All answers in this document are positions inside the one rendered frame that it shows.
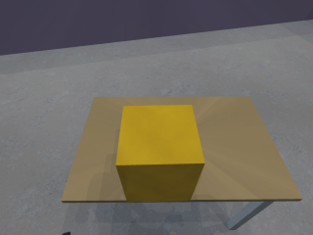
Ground table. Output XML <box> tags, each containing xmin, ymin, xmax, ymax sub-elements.
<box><xmin>61</xmin><ymin>96</ymin><xmax>302</xmax><ymax>230</ymax></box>

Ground carton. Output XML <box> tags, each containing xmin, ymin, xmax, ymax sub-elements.
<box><xmin>115</xmin><ymin>105</ymin><xmax>205</xmax><ymax>203</ymax></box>

